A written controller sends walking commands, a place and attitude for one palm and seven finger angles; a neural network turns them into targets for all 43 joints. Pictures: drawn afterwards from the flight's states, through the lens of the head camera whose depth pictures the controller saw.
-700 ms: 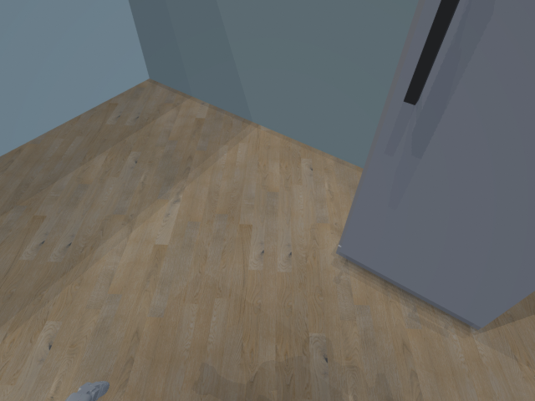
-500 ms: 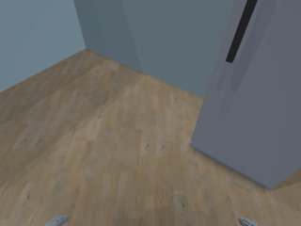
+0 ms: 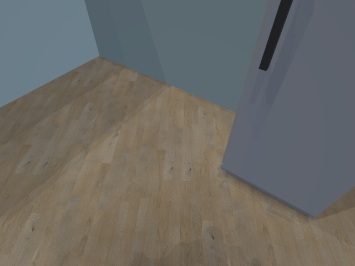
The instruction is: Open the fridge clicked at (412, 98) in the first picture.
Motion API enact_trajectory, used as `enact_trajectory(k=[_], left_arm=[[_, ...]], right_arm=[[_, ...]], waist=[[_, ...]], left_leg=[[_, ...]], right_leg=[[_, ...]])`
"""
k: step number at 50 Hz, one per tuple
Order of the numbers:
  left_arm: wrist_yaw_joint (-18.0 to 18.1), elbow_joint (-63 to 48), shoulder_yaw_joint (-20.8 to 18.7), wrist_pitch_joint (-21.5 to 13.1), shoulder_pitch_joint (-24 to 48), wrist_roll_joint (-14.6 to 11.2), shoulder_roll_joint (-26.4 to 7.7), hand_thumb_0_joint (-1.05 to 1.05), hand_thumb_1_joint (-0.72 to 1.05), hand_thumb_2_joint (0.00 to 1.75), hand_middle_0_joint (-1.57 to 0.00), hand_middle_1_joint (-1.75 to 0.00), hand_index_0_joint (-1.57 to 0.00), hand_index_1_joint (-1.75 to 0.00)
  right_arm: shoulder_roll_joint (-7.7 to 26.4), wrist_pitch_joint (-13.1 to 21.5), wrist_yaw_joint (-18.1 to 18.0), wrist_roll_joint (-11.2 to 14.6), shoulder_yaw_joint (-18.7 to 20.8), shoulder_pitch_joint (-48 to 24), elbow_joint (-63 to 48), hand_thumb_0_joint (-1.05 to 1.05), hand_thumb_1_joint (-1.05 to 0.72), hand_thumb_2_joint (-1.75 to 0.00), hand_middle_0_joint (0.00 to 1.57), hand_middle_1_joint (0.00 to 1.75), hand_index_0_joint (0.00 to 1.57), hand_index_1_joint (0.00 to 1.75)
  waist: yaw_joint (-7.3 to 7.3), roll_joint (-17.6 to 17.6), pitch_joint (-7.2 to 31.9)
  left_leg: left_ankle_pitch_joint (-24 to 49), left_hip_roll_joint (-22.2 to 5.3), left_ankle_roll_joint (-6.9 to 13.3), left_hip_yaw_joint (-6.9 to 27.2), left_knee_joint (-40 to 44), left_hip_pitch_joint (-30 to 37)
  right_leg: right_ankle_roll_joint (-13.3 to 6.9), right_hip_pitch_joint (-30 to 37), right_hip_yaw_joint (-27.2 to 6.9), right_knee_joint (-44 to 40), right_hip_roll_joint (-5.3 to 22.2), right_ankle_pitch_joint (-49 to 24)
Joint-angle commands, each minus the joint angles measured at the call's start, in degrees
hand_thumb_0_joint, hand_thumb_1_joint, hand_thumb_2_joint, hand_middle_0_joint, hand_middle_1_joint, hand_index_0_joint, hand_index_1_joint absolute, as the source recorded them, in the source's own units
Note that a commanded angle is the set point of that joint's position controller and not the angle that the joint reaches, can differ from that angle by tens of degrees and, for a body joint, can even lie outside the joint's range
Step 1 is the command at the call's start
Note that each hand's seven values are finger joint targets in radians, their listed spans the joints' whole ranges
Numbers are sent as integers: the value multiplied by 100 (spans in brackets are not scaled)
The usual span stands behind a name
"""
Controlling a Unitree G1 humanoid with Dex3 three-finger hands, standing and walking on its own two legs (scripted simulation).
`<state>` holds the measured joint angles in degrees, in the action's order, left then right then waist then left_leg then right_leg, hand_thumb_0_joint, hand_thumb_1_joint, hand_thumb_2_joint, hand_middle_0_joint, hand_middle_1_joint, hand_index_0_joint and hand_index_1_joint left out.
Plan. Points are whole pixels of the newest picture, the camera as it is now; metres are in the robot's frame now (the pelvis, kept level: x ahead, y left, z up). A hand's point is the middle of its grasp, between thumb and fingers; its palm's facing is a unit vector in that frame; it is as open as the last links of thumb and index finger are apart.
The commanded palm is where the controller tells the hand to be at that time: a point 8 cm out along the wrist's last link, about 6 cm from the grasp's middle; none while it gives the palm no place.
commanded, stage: stand and wait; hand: left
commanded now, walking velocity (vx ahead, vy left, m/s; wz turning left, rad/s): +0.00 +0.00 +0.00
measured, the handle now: (284, 10) +0.77 -0.27 +0.26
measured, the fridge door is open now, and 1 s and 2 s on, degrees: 0 0 0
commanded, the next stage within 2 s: look at it before walking up in 0.26 s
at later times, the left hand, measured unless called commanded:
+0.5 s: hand out of the picture +0.07 +0.24 -0.15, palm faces -0.03 -0.94 -0.33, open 7.4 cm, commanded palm none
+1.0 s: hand out of the picture +0.07 +0.25 -0.15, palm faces -0.03 -0.94 -0.34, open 7.4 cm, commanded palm none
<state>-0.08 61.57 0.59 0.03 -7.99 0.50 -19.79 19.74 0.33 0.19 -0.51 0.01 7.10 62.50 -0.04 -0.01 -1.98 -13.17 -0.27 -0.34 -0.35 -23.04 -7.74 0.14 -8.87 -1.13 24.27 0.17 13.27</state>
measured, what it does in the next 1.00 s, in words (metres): stands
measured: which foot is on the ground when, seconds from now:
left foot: down 0.00-1.00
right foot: down 0.00-1.00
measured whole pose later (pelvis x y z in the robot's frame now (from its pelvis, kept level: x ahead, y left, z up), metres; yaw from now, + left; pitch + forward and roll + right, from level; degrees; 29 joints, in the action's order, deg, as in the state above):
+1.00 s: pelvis +0.00 +0.00 +0.00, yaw +0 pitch -2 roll +0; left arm -0.2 62.6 0.5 -0.4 -7.3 0.7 -19.6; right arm 19.3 0.9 0.2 -0.4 -0.2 5.9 63.5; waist -0.4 -0.1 -2.3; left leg -11.7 -0.6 -0.6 -0.4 -20.4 -7.2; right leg 0.0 -8.3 -1.2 21.5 -0.1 11.6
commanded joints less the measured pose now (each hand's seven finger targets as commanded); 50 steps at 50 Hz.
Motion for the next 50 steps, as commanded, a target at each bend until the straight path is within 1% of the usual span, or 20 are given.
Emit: enact_trajectory(k=[1, 6, 8, 11, 14, 20, 24, 25, 26, 29, 32, 35, 37, 42, 43, 44, 46, 48, 49, 50], left_arm=[[81, -403, -261, -151, 335, 1, -1192, 0, 90, 90, -20, -30, -20, -30], [77, -375, -260, -153, 352, 3, -1189, 0, 90, 90, -20, -30, -20, -30], [73, -369, -255, -150, 340, 5, -1178, 0, 90, 90, -20, -30, -20, -30], [76, -358, -257, -160, 346, 5, -1182, 0, 90, 90, -20, -30, -20, -30], [70, -349, -256, -147, 366, 10, -1164, 0, 90, 90, -20, -30, -20, -30], [74, -345, -260, -163, 342, 10, -1156, 0, 90, 90, -20, -30, -20, -30], [71, -324, -254, -156, 311, 5, -1146, 0, 90, 90, -20, -30, -20, -30], [74, -322, -263, -162, 315, 12, -1152, 0, 90, 90, -20, -30, -20, -30], [76, -315, -256, -160, 312, 9, -1142, 0, 90, 90, -20, -30, -20, -30], [75, -309, -255, -160, 323, 8, -1151, 0, 90, 90, -20, -30, -20, -30], [78, -304, -258, -166, 295, 9, -1150, 0, 90, 90, -20, -30, -20, -30], [80, -294, -260, -169, 294, 15, -1149, 0, 90, 90, -20, -30, -20, -30], [79, -290, -254, -164, 306, 11, -1146, 0, 90, 90, -20, -30, -20, -30], [74, -274, -252, -162, 300, 16, -1163, 0, 90, 90, -20, -30, -20, -30], [70, -279, -255, -163, 294, 14, -1159, 0, 90, 90, -20, -30, -20, -30], [71, -274, -252, -164, 294, 14, -1162, 0, 90, 90, -20, -30, -20, -30], [77, -284, -257, -179, 295, 15, -1174, 0, 90, 90, -20, -30, -20, -30], [76, -300, -267, -168, 317, 13, -1178, 0, 90, 90, -20, -30, -20, -30], [72, -338, -282, -142, 295, 16, -1141, 0, 90, 90, -20, -30, -20, -30], [83, -337, -260, -85, 200, 15, -948, 0, 90, 90, -20, -30, -20, -30]], right_arm=[[1135, 138, -85, -4, 224, -363, -356, 0, -90, -90, 20, 30, 20, 30], [1146, 145, -80, -8, 213, -315, -292, 0, -90, -90, 20, 30, 20, 30], [1138, 145, -78, -10, 212, -324, -276, 0, -90, -90, 20, 30, 20, 30], [1131, 151, -77, -8, 216, -288, -267, 0, -90, -90, 20, 30, 20, 30], [1135, 150, -74, -7, 218, -284, -246, 0, -90, -90, 20, 30, 20, 30], [1135, 160, -78, 0, 216, -251, -235, 0, -90, -90, 20, 30, 20, 30], [1135, 164, -84, -1, 213, -283, -220, 0, -90, -90, 20, 30, 20, 30], [1131, 159, -82, 5, 212, -260, -230, 0, -90, -90, 20, 30, 20, 30], [1130, 163, -84, 0, 216, -289, -222, 0, -90, -90, 20, 30, 20, 30], [1142, 165, -88, 0, 209, -279, -211, 0, -90, -90, 20, 30, 20, 30], [1144, 171, -91, 7, 211, -296, -213, 0, -90, -90, 20, 30, 20, 30], [1142, 157, -88, 10, 216, -295, -219, 0, -90, -90, 20, 30, 20, 30], [1148, 162, -92, 4, 215, -319, -215, 0, -90, -90, 20, 30, 20, 30], [1148, 149, -86, 5, 216, -353, -225, 0, -90, -90, 20, 30, 20, 30], [1160, 155, -86, 3, 215, -339, -229, 0, -90, -90, 20, 30, 20, 30], [1160, 155, -85, 3, 213, -353, -225, 0, -90, -90, 20, 30, 20, 30], [1159, 165, -89, 6, 214, -323, -225, 0, -90, -90, 20, 30, 20, 30], [1176, 169, -102, 5, 225, -332, -226, 0, -90, -90, 20, 30, 20, 30], [1141, 164, -117, -3, 239, -296, -246, 0, -90, -90, 20, 30, 20, 30], [909, 128, -127, -4, 213, -169, -250, 0, -90, -90, 20, 30, 20, 30]], waist=[[10, -86, 303], [15, -112, 317], [2, -51, 245], [16, -59, 351], [6, -44, 239], [10, -58, 370], [-3, 44, 339], [11, -43, 390], [-1, 21, 340], [10, -33, 367], [6, 8, 399], [10, -76, 397], [5, 6, 354], [7, -7, 258], [12, -8, 319], [5, -1, 325], [11, -62, 463], [10, -42, 445], [15, 18, 430], [27, -59, 449]], left_leg=[[612, -599, 192, 523, 424, -40], [568, -611, 180, 535, 475, -44], [499, -604, 180, 547, 492, -78], [589, -611, 177, 561, 482, -30], [431, -617, 174, 563, 544, -89], [655, -631, 172, 585, 510, -24], [659, -643, 172, 572, 532, -2], [712, -642, 171, 590, 516, 3], [739, -648, 172, 569, 525, 16], [810, -659, 171, 578, 549, 48], [900, -668, 173, 551, 531, 82], [904, -664, 168, 567, 525, 106], [872, -668, 167, 564, 567, 111], [730, -652, 163, 560, 592, 92], [759, -655, 167, 576, 589, 118], [772, -662, 171, 568, 592, 130], [1029, -675, 165, 549, 541, 196], [1072, -695, 154, 507, 534, 247], [1149, -716, 146, 423, 427, 285], [1228, -724, 113, 337, 279, 300]], right_leg=[[-216, -13, -609, -501, 677, -697], [-214, -24, -628, -550, 668, -554], [-211, -80, -651, -593, 660, -442], [-220, -23, -659, -584, 667, -519], [-195, -95, -634, -627, 646, -322], [-204, -4, -615, -579, 647, -586], [-191, -11, -595, -585, 652, -638], [-200, 35, -605, -580, 644, -695], [-198, 3, -585, -580, 664, -734], [-192, 48, -575, -559, 649, -835], [-191, 84, -558, -549, 671, -965], [-189, 75, -550, -573, 661, -956], [-185, 52, -557, -580, 657, -914], [-181, -18, -591, -659, 658, -752], [-182, 7, -577, -650, 660, -767], [-181, 15, -575, -653, 666, -790], [-191, 134, -559, -593, 679, -1114], [-197, 100, -587, -556, 652, -1233], [-210, 34, -622, -485, 643, -1409], [-199, -38, -648, -354, 629, -1605]])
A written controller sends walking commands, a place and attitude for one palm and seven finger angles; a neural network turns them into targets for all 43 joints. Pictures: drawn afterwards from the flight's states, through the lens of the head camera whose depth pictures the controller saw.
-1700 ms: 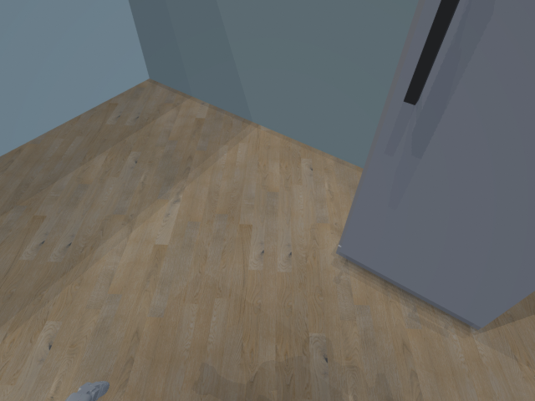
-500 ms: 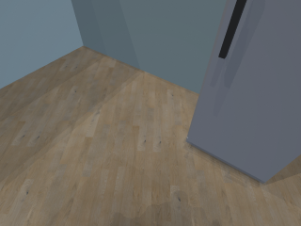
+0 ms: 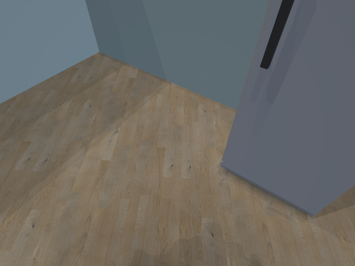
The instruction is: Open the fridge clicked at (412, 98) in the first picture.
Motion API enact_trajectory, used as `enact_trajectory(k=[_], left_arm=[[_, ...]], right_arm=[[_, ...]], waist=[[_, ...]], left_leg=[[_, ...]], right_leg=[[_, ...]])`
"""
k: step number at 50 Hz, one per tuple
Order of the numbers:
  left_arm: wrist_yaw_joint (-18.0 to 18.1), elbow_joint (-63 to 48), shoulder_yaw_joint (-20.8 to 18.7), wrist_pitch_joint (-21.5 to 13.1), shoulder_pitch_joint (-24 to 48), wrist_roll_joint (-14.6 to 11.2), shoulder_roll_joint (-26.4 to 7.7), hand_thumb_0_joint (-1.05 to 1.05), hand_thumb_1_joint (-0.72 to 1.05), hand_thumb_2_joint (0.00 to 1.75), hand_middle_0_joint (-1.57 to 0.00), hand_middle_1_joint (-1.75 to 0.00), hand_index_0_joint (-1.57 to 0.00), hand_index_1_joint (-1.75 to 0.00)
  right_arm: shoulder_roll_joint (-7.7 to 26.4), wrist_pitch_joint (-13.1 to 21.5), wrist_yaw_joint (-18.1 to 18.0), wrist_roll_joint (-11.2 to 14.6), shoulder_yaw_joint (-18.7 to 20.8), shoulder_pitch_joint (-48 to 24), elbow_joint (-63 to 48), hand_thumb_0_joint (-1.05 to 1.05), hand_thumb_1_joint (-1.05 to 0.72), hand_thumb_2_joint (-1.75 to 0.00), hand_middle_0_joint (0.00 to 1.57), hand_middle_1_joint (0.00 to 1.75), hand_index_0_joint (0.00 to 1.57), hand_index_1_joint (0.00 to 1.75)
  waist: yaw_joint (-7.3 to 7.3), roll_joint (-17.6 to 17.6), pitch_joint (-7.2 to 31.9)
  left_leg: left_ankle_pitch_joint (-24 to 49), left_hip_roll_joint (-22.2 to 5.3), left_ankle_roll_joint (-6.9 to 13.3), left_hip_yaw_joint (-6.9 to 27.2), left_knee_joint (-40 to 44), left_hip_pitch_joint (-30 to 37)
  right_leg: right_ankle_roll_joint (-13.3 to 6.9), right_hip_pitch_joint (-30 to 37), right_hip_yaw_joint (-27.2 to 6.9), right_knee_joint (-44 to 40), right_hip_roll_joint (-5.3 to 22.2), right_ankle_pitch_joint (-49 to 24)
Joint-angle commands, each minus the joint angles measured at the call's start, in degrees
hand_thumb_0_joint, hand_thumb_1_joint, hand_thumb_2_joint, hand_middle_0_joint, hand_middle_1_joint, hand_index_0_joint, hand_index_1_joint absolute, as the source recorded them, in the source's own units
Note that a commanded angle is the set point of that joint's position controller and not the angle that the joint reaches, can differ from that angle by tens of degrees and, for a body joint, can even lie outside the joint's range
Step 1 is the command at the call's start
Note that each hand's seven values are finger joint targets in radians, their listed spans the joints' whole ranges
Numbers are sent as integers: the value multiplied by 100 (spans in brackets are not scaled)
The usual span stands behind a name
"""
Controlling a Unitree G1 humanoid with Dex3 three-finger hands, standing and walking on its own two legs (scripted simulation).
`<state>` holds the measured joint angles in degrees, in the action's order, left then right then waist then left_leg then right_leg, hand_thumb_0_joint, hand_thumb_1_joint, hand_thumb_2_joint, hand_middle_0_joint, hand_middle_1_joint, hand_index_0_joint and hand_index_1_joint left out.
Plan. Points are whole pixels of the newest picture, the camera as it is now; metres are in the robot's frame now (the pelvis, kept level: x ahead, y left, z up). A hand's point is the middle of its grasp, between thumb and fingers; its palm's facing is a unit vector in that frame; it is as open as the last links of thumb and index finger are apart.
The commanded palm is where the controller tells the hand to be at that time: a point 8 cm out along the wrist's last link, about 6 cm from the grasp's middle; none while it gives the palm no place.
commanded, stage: turn to face it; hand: left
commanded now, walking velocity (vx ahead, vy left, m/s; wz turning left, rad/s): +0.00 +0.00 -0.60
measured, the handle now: (287, 8) +0.77 -0.27 +0.25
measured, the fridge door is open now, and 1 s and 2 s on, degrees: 0 0 0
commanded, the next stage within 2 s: take the last steps up to it in 0.96 s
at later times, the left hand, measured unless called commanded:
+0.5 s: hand out of the picture +0.05 +0.16 -0.17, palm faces -0.18 -0.95 -0.26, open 7.4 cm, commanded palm none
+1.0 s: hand out of the picture +0.11 +0.21 -0.18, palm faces -0.36 -0.91 -0.21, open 7.4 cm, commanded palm none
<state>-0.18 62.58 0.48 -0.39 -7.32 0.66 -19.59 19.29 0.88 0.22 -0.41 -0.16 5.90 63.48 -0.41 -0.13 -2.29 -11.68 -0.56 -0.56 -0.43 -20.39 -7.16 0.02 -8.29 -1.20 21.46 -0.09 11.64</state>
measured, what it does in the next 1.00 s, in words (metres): steps on the spot, turning right: left foot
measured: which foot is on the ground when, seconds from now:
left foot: down 0.00-0.34, up 0.36-0.86, down 0.88-1.00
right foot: down 0.00-0.88, up 0.90-1.00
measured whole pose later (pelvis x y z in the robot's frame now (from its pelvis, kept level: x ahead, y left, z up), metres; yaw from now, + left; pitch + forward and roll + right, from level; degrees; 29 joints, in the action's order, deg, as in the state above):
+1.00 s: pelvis -0.04 +0.05 +0.00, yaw -25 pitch +0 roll -2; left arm -0.4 53.4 -4.9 3.8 -12.9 1.9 -15.4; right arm 10.0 -0.9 -1.6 -1.1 1.1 13.5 53.8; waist -0.5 -3.0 -0.5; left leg -15.2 -1.2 1.8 -2.2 -27.2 -12.0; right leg 2.1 -29.4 -5.2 57.3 -5.0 21.3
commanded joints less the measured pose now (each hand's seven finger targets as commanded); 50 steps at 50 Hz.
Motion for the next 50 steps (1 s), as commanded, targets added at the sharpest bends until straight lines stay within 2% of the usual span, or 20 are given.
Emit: enact_trajectory(k=[1, 8, 12, 14, 15, 16, 17, 18, 20, 23, 26, 34, 38, 41, 42, 43, 44, 45, 47, 50], left_arm=[[108, -435, -213, 31, -13, -4, -703, 0, 90, 90, -20, -30, -20, -30], [49, -884, -331, 260, -257, 34, -522, 0, 90, 90, -20, -30, -20, -30], [-17, -1118, -414, 337, -450, 41, -227, 0, 90, 90, -20, -30, -20, -30], [-46, -1150, -471, 321, -739, 42, -177, 0, 90, 90, -20, -30, -20, -30], [-62, -1087, -504, 286, -1086, 67, -206, 0, 90, 90, -20, -30, -20, -30], [-39, -1046, -583, 197, -1368, 115, -486, 0, 90, 90, -20, -30, -20, -30], [64, -1066, -686, 107, -1461, 156, -1092, 0, 90, 90, -20, -30, -20, -30], [132, -1096, -654, 151, -1526, 58, -997, 0, 90, 90, -20, -30, -20, -30], [143, -1291, -651, 150, -838, 44, -643, 0, 90, 90, -20, -30, -20, -30], [120, -1361, -584, 85, -760, 17, -383, 0, 90, 90, -20, -30, -20, -30], [125, -1287, -607, 72, -983, 22, -336, 0, 90, 90, -20, -30, -20, -30], [130, -1228, -650, 128, -1145, 87, -317, 0, 90, 90, -20, -30, -20, -30], [130, -1341, -675, 188, -855, 123, -420, 0, 90, 90, -20, -30, -20, -30], [125, -1382, -667, 223, -581, 83, -424, 0, 90, 90, -20, -30, -20, -30], [109, -1434, -632, 237, -497, 57, -307, 0, 90, 90, -20, -30, -20, -30], [83, -1513, -584, 253, -488, 22, -49, 0, 90, 90, -20, -30, -20, -30], [40, -1579, -559, 266, -456, 9, 150, 0, 90, 90, -20, -30, -20, -30], [55, -1623, -623, 270, -327, 74, -15, 0, 90, 90, -20, -30, -20, -30], [9, -1295, -728, 337, -704, 163, -113, 0, 90, 90, -20, -30, -20, -30], [-59, -1165, -625, 323, -892, 121, 155, 0, 90, 90, -20, -30, -20, -30]], right_arm=[[677, 28, -145, -22, 189, 112, -344, 0, -90, -90, 20, 30, 20, 30], [703, -152, -224, -41, 396, 275, -817, 0, -90, -90, 20, 30, 20, 30], [740, -121, -198, -55, 514, 48, -1096, 0, -90, -90, 20, 30, 20, 30], [683, -119, -202, -76, 551, -176, -1241, 0, -90, -90, 20, 30, 20, 30], [687, -140, -194, -80, 562, -283, -1306, 0, -90, -90, 20, 30, 20, 30], [462, -199, -178, -47, 543, -211, -1348, 0, -90, -90, 20, 30, 20, 30], [-56, -215, -156, -27, 444, -97, -1545, 0, -90, -90, 20, 30, 20, 30], [118, -264, -185, -8, 464, -185, -1570, 0, -90, -90, 20, 30, 20, 30], [166, -242, -151, -8, 514, -55, -1398, 0, -90, -90, 20, 30, 20, 30], [34, -239, -139, -51, 489, 123, -1262, 0, -90, -90, 20, 30, 20, 30], [-50, -264, -160, -55, 486, 198, -1220, 0, -90, -90, 20, 30, 20, 30], [-104, -223, -213, -36, 437, 37, -1358, 0, -90, -90, 20, 30, 20, 30], [-158, -170, -215, 20, 417, 306, -1347, 0, -90, -90, 20, 30, 20, 30], [-178, -96, -244, 44, 410, 982, -1163, 0, -90, -90, 20, 30, 20, 30], [-68, -54, -271, 51, 426, 1193, -1093, 0, -90, -90, 20, 30, 20, 30], [244, -14, -286, 1, 482, 1302, -1109, 0, -90, -90, 20, 30, 20, 30], [674, -49, -269, -74, 554, 1060, -1279, 0, -90, -90, 20, 30, 20, 30], [670, -87, -253, -65, 518, 740, -1444, 0, -90, -90, 20, 30, 20, 30], [174, -54, -290, -107, 376, 199, -1491, 0, -90, -90, 20, 30, 20, 30], [73, 6, -289, -95, 344, 363, -1439, 0, -90, -90, 20, 30, 20, 30]], waist=[[77, -52, 496], [78, 338, 305], [-49, 1156, 176], [-230, 1051, 204], [-413, 713, 271], [-526, -477, 340], [-438, -2304, 213], [-459, -1609, 325], [-184, -1041, 149], [-59, -463, 369], [-111, -476, 627], [-233, -742, 602], [-142, -893, 528], [153, -792, 650], [269, -576, 677], [329, 337, 571], [274, 1679, 164], [165, 1265, -90], [-193, 873, -203], [-199, 690, 10]], left_leg=[[1126, -706, 89, 228, -98, 243], [757, -1138, 260, 188, -346, 77], [1286, -2015, 910, 522, -8, -329], [1495, -2020, 815, 195, -508, -643], [1227, -1749, 536, -176, -1180, -855], [192, -1066, 39, -680, -2608, -1320], [-2303, -48, -326, -648, -4169, -2737], [-2293, -147, -222, 220, -4518, -2478], [-1478, -359, -199, 262, -4696, -2481], [-868, -353, -307, 233, -4546, -2377], [-738, -285, -358, 224, -4339, -2430], [-1140, -163, -320, 223, -3238, -2129], [-1313, -54, -158, 169, -2164, -1368], [-514, 90, -49, 13, -717, -205], [-378, -85, 36, 126, -245, 420], [-983, -920, 337, 1119, 446, 799], [-1251, -2159, 769, 2490, 1038, 324], [-1130, -2549, 1052, 2517, 1106, -752], [-420, -1754, 919, 1532, 908, -1251], [600, -1215, 765, 548, 536, -669]], right_leg=[[-154, -169, -653, 63, 652, -1595], [-83, -1067, -605, 1176, 237, -1252], [87, -1332, 5, 2799, 33, 1519], [36, -884, -52, 2412, 264, 1463], [14, -474, 40, 1717, 236, 812], [-126, -90, -766, 428, 662, -525], [-547, 103, -3216, -387, 2019, -2287], [-890, -152, -3113, -545, 2088, -2086], [-952, -428, -2694, -550, 1594, -799], [-905, -240, -2058, -328, 1194, -1201], [-806, 161, -1982, -264, 1028, -1365], [-1067, 148, -2450, -336, 1034, -1209], [-1065, -463, -2644, -427, 985, -749], [-708, -1000, -2446, -244, 696, -392], [-474, -1500, -2172, -30, 434, 92], [-215, -2368, -1644, 712, -100, 958], [77, -2951, -622, 2197, -726, 1748], [184, -2565, -568, 3142, -350, 1724], [270, -2189, -527, 4317, -284, 1151], [312, -2398, -193, 4592, -192, 774]])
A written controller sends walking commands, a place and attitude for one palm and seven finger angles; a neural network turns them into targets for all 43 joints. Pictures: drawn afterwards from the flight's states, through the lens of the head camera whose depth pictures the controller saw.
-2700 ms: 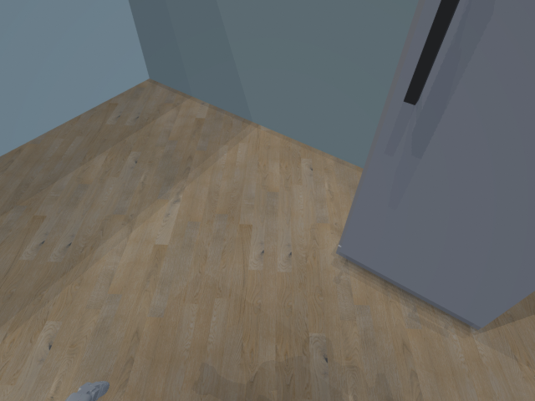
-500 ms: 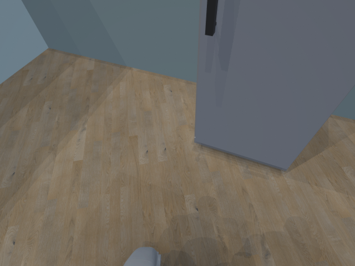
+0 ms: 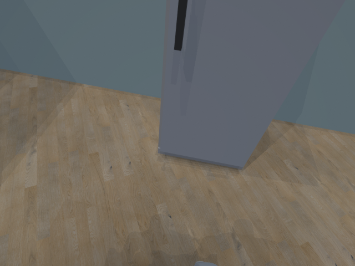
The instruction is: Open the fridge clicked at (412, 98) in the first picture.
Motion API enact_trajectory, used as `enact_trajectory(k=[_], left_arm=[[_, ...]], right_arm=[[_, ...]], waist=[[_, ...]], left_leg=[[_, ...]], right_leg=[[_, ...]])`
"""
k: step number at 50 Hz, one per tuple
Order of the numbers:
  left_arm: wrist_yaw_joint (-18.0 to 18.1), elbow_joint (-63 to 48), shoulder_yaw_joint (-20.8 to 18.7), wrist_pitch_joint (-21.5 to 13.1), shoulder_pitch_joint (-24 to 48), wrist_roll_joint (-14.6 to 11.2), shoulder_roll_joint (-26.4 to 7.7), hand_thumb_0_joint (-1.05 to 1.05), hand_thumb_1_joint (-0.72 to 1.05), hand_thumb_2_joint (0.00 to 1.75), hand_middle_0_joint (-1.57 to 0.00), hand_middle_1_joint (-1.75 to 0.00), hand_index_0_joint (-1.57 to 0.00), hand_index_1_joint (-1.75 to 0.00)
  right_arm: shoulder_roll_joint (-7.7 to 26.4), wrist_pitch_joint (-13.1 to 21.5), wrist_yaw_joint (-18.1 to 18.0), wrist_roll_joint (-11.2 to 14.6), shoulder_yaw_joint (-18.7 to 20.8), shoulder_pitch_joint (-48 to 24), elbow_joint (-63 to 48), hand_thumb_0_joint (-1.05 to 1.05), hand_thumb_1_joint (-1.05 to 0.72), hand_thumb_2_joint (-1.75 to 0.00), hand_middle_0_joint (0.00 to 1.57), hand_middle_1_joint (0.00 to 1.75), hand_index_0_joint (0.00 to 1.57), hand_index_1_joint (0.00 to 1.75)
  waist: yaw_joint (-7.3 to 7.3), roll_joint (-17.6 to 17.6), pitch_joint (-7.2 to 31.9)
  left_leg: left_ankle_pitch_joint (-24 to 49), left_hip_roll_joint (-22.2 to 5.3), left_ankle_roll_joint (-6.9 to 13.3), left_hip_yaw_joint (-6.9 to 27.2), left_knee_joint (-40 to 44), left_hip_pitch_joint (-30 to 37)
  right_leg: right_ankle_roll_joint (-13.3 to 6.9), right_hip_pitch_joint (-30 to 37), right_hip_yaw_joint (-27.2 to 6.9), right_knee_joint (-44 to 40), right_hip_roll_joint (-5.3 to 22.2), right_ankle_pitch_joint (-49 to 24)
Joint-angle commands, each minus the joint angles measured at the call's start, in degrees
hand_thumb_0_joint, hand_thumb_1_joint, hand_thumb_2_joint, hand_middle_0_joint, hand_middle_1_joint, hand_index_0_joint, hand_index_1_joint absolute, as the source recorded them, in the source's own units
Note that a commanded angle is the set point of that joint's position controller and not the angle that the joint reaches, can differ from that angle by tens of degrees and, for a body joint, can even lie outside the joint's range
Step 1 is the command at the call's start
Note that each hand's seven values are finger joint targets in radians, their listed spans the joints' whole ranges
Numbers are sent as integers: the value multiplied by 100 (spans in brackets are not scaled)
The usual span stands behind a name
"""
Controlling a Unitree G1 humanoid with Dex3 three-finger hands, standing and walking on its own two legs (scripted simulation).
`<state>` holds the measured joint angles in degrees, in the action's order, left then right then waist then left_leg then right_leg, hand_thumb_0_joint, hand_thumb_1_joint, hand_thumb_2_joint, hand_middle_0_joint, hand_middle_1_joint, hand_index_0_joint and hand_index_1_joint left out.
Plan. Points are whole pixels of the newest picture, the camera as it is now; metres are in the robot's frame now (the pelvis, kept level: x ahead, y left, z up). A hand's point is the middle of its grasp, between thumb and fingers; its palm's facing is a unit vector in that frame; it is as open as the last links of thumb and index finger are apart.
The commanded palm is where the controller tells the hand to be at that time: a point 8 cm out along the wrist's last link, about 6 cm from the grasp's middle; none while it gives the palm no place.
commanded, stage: take the last steps up to it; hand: left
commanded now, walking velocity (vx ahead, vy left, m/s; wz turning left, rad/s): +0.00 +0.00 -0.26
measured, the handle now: out of the picture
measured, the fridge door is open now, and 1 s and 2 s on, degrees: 0 0 0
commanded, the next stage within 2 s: come to a stop and stand still in 1.12 s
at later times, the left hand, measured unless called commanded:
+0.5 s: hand out of the picture +0.09 +0.15 -0.17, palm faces -0.07 -0.98 -0.20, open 7.2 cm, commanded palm none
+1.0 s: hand (113, 216) +0.28 +0.19 -0.18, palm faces -0.07 -0.99 -0.15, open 7.4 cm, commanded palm none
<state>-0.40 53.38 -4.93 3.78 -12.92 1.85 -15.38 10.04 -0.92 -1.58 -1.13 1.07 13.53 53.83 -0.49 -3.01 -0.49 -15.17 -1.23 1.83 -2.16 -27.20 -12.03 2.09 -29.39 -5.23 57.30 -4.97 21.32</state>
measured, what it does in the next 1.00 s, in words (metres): walks ahead: right foot, then left foot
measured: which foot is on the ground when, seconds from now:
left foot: down 0.00-0.34, up 0.36-0.72, down 0.74-1.00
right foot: up 0.00-0.32, down 0.34-0.74, up 0.76-1.00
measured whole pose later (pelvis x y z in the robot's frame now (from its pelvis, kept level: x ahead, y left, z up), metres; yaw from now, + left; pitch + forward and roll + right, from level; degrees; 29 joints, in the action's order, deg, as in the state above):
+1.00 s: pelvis +0.23 +0.02 +0.00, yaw -7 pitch +0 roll +0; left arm -0.6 60.8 -3.6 -0.9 -14.2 1.8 -10.5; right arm 7.6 4.6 -1.2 -1.0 2.2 17.0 61.4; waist -0.4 -3.0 -1.3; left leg -13.9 -1.0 3.2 -11.0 -23.4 -9.7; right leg 0.2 -31.0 3.4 61.1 5.6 14.2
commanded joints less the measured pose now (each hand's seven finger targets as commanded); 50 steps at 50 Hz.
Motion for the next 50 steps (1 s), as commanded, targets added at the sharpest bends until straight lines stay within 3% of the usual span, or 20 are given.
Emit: enact_trajectory(k=[1, 4, 10, 13, 15, 16, 17, 18, 20, 23, 26, 33, 35, 36, 37, 38, 40, 42, 46, 50], left_arm=[[-33, -256, -49, -96, -216, -19, -208, 0, 90, 90, -20, -30, -20, -30], [-30, -302, 48, -119, 77, -48, -81, 0, 90, 90, -20, -30, -20, -30], [-134, -312, 150, -215, 635, -8, 26, 0, 90, 90, -20, -30, -20, -30], [-134, -63, 154, -286, 186, -45, 164, 0, 90, 90, -20, -30, -20, -30], [-82, 267, 151, -383, -414, -47, 91, 0, 90, 90, -20, -30, -20, -30], [-11, 437, 95, -461, -824, -29, -174, 0, 90, 90, -20, -30, -20, -30], [70, 601, -4, -502, -1350, -12, -685, 0, 90, 90, -20, -30, -20, -30], [122, 668, -5, -487, -1622, -89, -762, 0, 90, 90, -20, -30, -20, -30], [157, 623, 1, -537, -1085, -80, -494, 0, 90, 90, -20, -30, -20, -30], [166, 589, 125, -658, -782, -43, -58, 0, 90, 90, -20, -30, -20, -30], [162, 652, 154, -751, -789, -39, -114, 0, 90, 90, -20, -30, -20, -30], [171, 915, 117, -777, -1026, 5, -297, 0, 90, 90, -20, -30, -20, -30], [166, 960, 106, -763, -1030, -17, -274, 0, 90, 90, -20, -30, -20, -30], [138, 944, 116, -751, -1195, -65, -98, 0, 90, 90, -20, -30, -20, -30], [72, 874, 166, -714, -1596, -147, 253, 0, 90, 90, -20, -30, -20, -30], [77, 684, 177, -720, -1225, -117, 165, 0, 90, 90, -20, -30, -20, -30], [45, 650, 180, -695, -734, -93, 234, 0, 90, 90, -20, -30, -20, -30], [-30, 729, 145, -656, -565, -11, 349, 0, 90, 90, -20, -30, -20, -30], [-33, 756, 159, -473, -951, 10, 598, 0, 90, 90, -20, -30, -20, -30], [-65, 530, 136, -436, -439, -1, 503, 0, 90, 90, -20, -30, -20, -30]], right_arm=[[962, 189, -112, -30, 226, -167, -384, 0, -90, -90, 20, 30, 20, 30], [970, 197, -107, -48, 244, 426, -115, 0, -90, -90, 20, 30, 20, 30], [1159, 232, -43, -93, 346, 1015, 291, 0, -90, -90, 20, 30, 20, 30], [1168, 223, -14, -92, 344, 860, 413, 0, -90, -90, 20, 30, 20, 30], [953, 216, 22, -48, 294, 825, 517, 0, -90, -90, 20, 30, 20, 30], [642, 243, 53, 2, 223, 826, 503, 0, -90, -90, 20, 30, 20, 30], [299, 283, 77, 21, 115, 523, 296, 0, -90, -90, 20, 30, 20, 30], [654, 258, 107, -75, 193, -46, 108, 0, -90, -90, 20, 30, 20, 30], [582, 205, 186, -66, 256, -28, 222, 0, -90, -90, 20, 30, 20, 30], [329, 148, 238, -93, 277, 354, 434, 0, -90, -90, 20, 30, 20, 30], [230, 140, 285, -48, 288, 391, 394, 0, -90, -90, 20, 30, 20, 30], [229, 290, 357, 11, 273, -76, 143, 0, -90, -90, 20, 30, 20, 30], [424, 376, 280, -41, 326, 830, 433, 0, -90, -90, 20, 30, 20, 30], [847, 420, 201, -95, 409, 1754, 685, 0, -90, -90, 20, 30, 20, 30], [1503, 458, 132, -130, 544, 2272, 830, 0, -90, -90, 20, 30, 20, 30], [1604, 405, 67, -41, 523, 2395, 874, 0, -90, -90, 20, 30, 20, 30], [1057, 412, 18, 13, 416, 1344, 635, 0, -90, -90, 20, 30, 20, 30], [579, 528, 5, -33, 265, 898, 584, 0, -90, -90, 20, 30, 20, 30], [399, 620, -17, 1, 229, 710, 643, 0, -90, -90, 20, 30, 20, 30], [455, 586, 1, 4, 250, 796, 701, 0, -90, -90, 20, 30, 20, 30]], waist=[[-81, 1068, -139], [177, 1186, -8], [486, 1210, -204], [227, 1110, -167], [-45, 602, -7], [-203, -102, 128], [-468, -1544, 14], [-647, -966, -322], [-351, -797, -712], [40, -205, -1113], [139, -333, -1079], [99, -521, -915], [520, 88, -363], [816, 956, 371], [775, 2598, 1028], [831, 2355, 1099], [566, 1138, 277], [309, 535, -302], [-42, 725, -186], [7, 864, -427]], left_leg=[[1211, -1119, 543, 683, 1124, 57], [1650, -1330, 732, 806, 989, 705], [-634, -1741, 817, 1283, 1485, 666], [-999, -1636, 620, 1022, 1331, 94], [-1026, -1214, 274, 558, 565, -556], [-1270, -902, 17, 23, -290, -1529], [-1861, -231, -285, -711, -1752, -2844], [-1865, -389, -237, -213, -2482, -3081], [-1221, -600, -219, -104, -3017, -3023], [-351, -678, -334, -151, -3143, -2637], [73, -696, -390, -242, -2847, -2435], [122, -511, -204, -493, -1329, -1461], [383, -168, -111, -643, -618, 77], [358, -561, 21, -90, -224, 1268], [275, -2139, 497, 2171, 544, 2343], [182, -2518, 800, 3101, 1208, 2242], [-316, -2319, 780, 2340, 1397, 1061], [364, -1940, 622, 1423, 1479, 149], [1341, -1555, 658, 323, 1563, -31], [1294, -1452, 740, 111, 1723, 209]], right_leg=[[125, -292, 260, 849, 334, -179], [136, -234, 461, -61, 478, 112], [-57, 270, 795, -1528, 642, 602], [-178, 1286, 961, -2457, 559, 275], [-272, 2613, 984, -3677, 549, -448], [-501, 3672, 175, -4035, 1288, 1], [-1042, 4204, -1633, -4699, 2518, 691], [-1377, 3507, -1995, -4959, 2886, 1221], [-1325, 2800, -1563, -5085, 2583, 1692], [-1112, 2066, -496, -5005, 2177, 285], [-1052, 1942, 23, -5019, 2060, -432], [-929, 2089, 365, -4411, 2031, -1516], [-753, 1861, 723, -2976, 1717, -2476], [-550, 1521, 1035, -1508, 1302, -2169], [-262, 158, 1386, 387, 444, 537], [-370, -308, 681, 1463, 359, 1240], [-409, -713, 498, 2086, 964, 268], [-330, -438, 442, 1687, 1199, -350], [-193, -100, 618, 741, 1219, -704], [-117, -294, 769, -358, 1247, -1035]])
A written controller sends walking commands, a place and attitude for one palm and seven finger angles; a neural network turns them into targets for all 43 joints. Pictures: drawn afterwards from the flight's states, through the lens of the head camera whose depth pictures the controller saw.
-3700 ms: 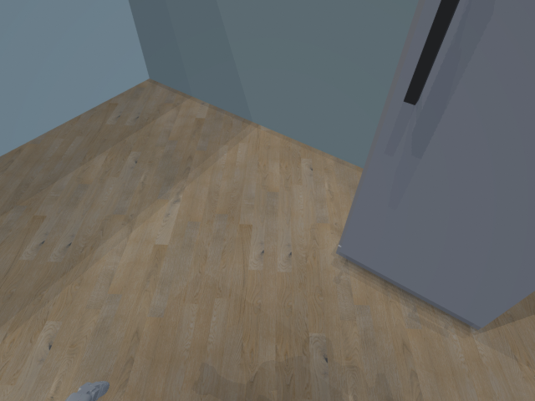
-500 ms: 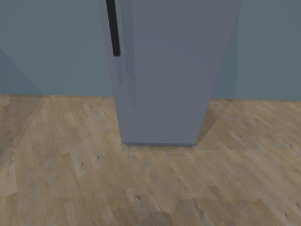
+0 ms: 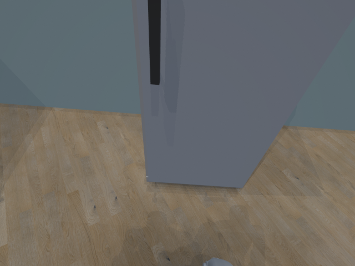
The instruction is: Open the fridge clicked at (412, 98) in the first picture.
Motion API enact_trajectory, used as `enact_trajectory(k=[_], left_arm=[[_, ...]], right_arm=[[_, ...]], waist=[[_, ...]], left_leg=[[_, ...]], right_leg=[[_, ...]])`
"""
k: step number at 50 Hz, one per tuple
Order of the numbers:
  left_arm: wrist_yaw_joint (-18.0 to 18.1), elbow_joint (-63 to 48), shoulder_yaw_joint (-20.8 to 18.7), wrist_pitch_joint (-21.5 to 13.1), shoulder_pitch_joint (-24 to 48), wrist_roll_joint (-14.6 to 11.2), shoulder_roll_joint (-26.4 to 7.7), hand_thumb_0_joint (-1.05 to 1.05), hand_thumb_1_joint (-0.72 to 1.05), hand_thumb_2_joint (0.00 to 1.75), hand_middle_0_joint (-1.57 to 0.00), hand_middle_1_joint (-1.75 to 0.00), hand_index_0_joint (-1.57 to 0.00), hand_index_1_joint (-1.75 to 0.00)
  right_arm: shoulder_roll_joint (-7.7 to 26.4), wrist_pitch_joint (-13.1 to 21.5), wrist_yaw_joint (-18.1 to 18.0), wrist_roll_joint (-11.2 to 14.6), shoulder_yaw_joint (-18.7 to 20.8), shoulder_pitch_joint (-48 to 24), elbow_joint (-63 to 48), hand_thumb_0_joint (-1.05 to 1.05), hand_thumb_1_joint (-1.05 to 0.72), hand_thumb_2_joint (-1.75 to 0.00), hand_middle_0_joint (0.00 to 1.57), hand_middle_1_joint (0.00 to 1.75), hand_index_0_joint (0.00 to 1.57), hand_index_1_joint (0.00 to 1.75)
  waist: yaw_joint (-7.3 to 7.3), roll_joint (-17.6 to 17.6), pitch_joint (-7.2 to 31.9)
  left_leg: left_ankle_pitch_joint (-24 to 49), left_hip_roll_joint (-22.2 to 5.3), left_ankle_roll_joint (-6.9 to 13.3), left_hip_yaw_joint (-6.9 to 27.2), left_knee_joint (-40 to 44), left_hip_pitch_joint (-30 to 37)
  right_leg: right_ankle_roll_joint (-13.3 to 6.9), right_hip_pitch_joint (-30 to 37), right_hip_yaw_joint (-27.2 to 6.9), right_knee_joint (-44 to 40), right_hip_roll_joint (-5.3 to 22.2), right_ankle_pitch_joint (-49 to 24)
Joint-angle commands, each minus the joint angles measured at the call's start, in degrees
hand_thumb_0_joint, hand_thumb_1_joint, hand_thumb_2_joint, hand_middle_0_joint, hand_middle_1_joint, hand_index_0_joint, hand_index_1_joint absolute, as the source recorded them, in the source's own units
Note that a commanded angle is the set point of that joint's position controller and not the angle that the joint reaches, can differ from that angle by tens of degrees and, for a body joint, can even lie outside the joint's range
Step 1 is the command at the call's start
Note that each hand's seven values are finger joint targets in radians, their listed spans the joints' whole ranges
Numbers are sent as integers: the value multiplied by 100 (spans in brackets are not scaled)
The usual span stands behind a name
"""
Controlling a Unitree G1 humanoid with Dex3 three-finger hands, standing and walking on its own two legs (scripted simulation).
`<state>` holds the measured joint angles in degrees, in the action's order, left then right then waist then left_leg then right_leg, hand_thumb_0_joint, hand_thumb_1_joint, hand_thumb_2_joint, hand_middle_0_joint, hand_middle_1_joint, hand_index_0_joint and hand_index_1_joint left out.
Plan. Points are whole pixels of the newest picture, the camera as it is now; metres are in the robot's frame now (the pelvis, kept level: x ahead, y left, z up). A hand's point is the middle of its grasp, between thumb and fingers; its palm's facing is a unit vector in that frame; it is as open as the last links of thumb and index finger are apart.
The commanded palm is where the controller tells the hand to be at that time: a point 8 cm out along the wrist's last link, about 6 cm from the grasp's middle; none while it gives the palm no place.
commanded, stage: take the last steps up to it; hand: left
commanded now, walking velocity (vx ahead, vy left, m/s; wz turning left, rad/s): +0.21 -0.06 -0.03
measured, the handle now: (155, 16) +0.63 +0.11 +0.26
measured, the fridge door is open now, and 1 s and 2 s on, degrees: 0 0 0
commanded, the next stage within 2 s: come to a stop and stand still in 0.12 s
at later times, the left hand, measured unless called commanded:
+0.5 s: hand (127, 241) +0.21 +0.14 -0.18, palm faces +0.06 -0.97 -0.22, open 7.2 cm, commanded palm none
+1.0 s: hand out of the picture +0.11 +0.22 -0.19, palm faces +0.04 -0.99 -0.17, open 7.4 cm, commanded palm none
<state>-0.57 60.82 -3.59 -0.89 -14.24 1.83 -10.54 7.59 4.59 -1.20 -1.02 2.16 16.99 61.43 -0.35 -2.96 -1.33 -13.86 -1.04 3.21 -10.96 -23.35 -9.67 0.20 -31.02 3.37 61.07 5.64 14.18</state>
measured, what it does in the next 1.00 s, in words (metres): walks ahead: right foot, then left foot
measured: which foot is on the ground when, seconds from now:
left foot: down 0.00-0.24, up 0.26-0.64, down 0.66-1.00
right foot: up 0.00-0.22, down 0.24-0.66, up 0.68-1.00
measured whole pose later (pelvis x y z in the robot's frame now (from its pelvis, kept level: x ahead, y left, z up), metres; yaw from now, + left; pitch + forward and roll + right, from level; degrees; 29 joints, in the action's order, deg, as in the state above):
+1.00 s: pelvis +0.10 +0.03 +0.01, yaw -1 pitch +0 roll -3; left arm 0.6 61.9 -4.5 4.4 -16.1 1.5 -13.5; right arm 7.6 0.5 -2.8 -1.2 1.8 12.3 57.8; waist 0.0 -2.7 -0.7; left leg -8.7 -2.4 3.9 -6.3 -21.6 -13.6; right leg 3.7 -19.5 -2.9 56.4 1.0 21.7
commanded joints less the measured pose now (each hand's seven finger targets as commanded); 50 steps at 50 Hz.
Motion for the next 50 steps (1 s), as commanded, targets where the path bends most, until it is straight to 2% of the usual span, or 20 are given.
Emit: enact_trajectory(k=[1, 7, 10, 11, 12, 13, 14, 15, 18, 22, 28, 31, 32, 33, 34, 35, 37, 40, 44, 50], left_arm=[[-51, -286, 4, 28, -99, 1, 0, 0, 90, 90, -20, -30, -20, -30], [-29, -514, -4, -43, 518, -18, -11, 0, 90, 90, -20, -30, -20, -30], [-2, -194, -63, -164, -397, 11, -264, 0, 90, 90, -20, -30, -20, -30], [50, 11, -137, -252, -1078, 35, -608, 0, 90, 90, -20, -30, -20, -30], [117, 93, -232, -309, -1440, 8, -1120, 0, 90, 90, -20, -30, -20, -30], [162, 41, -133, -281, -1355, -108, -1040, 0, 90, 90, -20, -30, -20, -30], [204, -30, -94, -278, -677, -95, -877, 0, 90, 90, -20, -30, -20, -30], [254, -184, -48, -228, -194, -76, -703, 0, 90, 90, -20, -30, -20, -30], [327, -327, -3, -74, 215, -32, -593, 0, 90, 90, -20, -30, -20, -30], [353, -432, -141, 63, 137, -31, -803, 0, 90, 90, -20, -30, -20, -30], [343, -648, -222, 148, 445, 20, -942, 0, 90, 90, -20, -30, -20, -30], [313, -658, -207, 210, 552, -21, -887, 0, 90, 90, -20, -30, -20, -30], [286, -692, -149, 251, 366, -68, -663, 0, 90, 90, -20, -30, -20, -30], [261, -742, -75, 295, 112, -115, -287, 0, 90, 90, -20, -30, -20, -30], [286, -755, -71, 339, 206, -90, -406, 0, 90, 90, -20, -30, -20, -30], [283, -704, -90, 373, 151, -66, -422, 0, 90, 90, -20, -30, -20, -30], [219, -468, -141, 375, 11, -29, -528, 0, 90, 90, -20, -30, -20, -30], [145, -259, -138, 330, -286, -34, -555, 0, 90, 90, -20, -30, -20, -30], [144, -266, -158, 401, -279, -25, -556, 0, 90, 90, -20, -30, -20, -30], [98, -260, -89, 441, -127, -27, -443, 0, 90, 90, -20, -30, -20, -30]], right_arm=[[706, 25, -34, -21, 148, 507, -31, 0, -90, -90, 20, 30, 20, 30], [780, -84, -37, -88, 199, 743, 117, 0, -90, -90, 20, 30, 20, 30], [737, -127, -17, -49, 180, 738, 173, 0, -90, -90, 20, 30, 20, 30], [598, -108, 17, 6, 145, 761, 142, 0, -90, -90, 20, 30, 20, 30], [233, -94, 22, 64, 52, 1057, 33, 0, -90, -90, 20, 30, 20, 30], [431, -193, -56, 84, 56, 863, 3, 0, -90, -90, 20, 30, 20, 30], [296, -252, -70, 110, 52, 843, 78, 0, -90, -90, 20, 30, 20, 30], [262, -326, -77, 114, 48, 636, 117, 0, -90, -90, 20, 30, 20, 30], [105, -596, -87, 125, 34, 568, 136, 0, -90, -90, 20, 30, 20, 30], [293, -745, -32, 45, 140, 247, -109, 0, -90, -90, 20, 30, 20, 30], [461, -721, 23, 48, 203, -97, -473, 0, -90, -90, 20, 30, 20, 30], [499, -612, 28, 37, 195, 336, -400, 0, -90, -90, 20, 30, 20, 30], [779, -542, 22, 12, 225, 382, -401, 0, -90, -90, 20, 30, 20, 30], [1293, -478, 1, -45, 296, 189, -588, 0, -90, -90, 20, 30, 20, 30], [1454, -517, -44, -66, 293, -140, -753, 0, -90, -90, 20, 30, 20, 30], [1293, -474, -109, -74, 240, -471, -820, 0, -90, -90, 20, 30, 20, 30], [1082, -432, -181, -72, 154, -744, -827, 0, -90, -90, 20, 30, 20, 30], [990, -378, -213, -28, 110, -533, -719, 0, -90, -90, 20, 30, 20, 30], [1056, -387, -253, -23, 185, -4, -506, 0, -90, -90, 20, 30, 20, 30], [1089, -424, -222, -37, 232, 189, -337, 0, -90, -90, 20, 30, 20, 30]], waist=[[40, 878, -410], [204, 818, -581], [-216, 358, -52], [-492, -232, 464], [-387, -1560, 1024], [-394, -829, 1082], [-134, -725, 863], [-77, -312, 503], [104, -227, 195], [-50, -326, 299], [8, -710, 596], [265, -601, 761], [257, 297, 791], [161, 2034, 597], [190, 1848, 383], [39, 1503, 232], [-64, 1197, 11], [-44, 889, 216], [164, 934, 414], [293, 1179, 131]], left_leg=[[1255, -1471, 608, 948, 1313, 19], [1735, -1604, 572, 940, 816, 315], [2115, -1171, 222, 567, -631, -3], [1388, -825, -25, 244, -1869, -716], [-1621, -21, -327, 81, -3450, -1812], [-2235, -136, -325, 831, -3905, -1519], [-1945, -315, -376, 1020, -3869, -1277], [-1774, -402, -408, 1027, -3734, -1154], [-1605, -343, -493, 1004, -3146, -918], [-1337, -137, -603, 918, -3290, -1313], [-1106, -155, -600, 989, -2432, -1077], [298, -129, -550, 776, -602, -78], [958, -587, -441, 1186, 21, 413], [2299, -1932, 31, 2784, 626, 203], [2339, -2314, 549, 3053, 799, -598], [1901, -2216, 640, 2721, 927, -918], [1547, -1689, 440, 2273, 837, -730], [1887, -1448, 273, 1865, 781, 75], [1648, -1655, 282, 2004, 892, 735], [642, -1657, 379, 2097, 1172, 575]], right_leg=[[78, -125, -60, -1074, 196, -356], [-62, 408, 238, -2384, -52, -140], [-186, 2140, 458, -3334, -391, -665], [-441, 3234, -414, -3433, 367, -1293], [-1088, 4231, -2257, -3780, 1805, -3182], [-1380, 3654, -2085, -3953, 1960, -4209], [-1374, 3044, -1669, -4019, 1770, -4355], [-1296, 2502, -1309, -4007, 1619, -4592], [-1122, 1721, -616, -3994, 1354, -4408], [-1206, 1938, -680, -3944, 1443, -4386], [-1118, 2002, -649, -3775, 1375, -3617], [-619, 1687, -356, -3194, 957, -2200], [-303, 1230, -98, -2616, 538, -952], [127, 432, 265, -1786, -250, 1351], [127, 694, -329, -867, -430, 1999], [101, 794, -672, -429, -307, 1753], [140, 492, -802, 88, -438, 1093], [259, 267, -774, 171, -456, 577], [364, 142, -833, 48, -426, 600], [337, 530, -554, -931, -308, 929]])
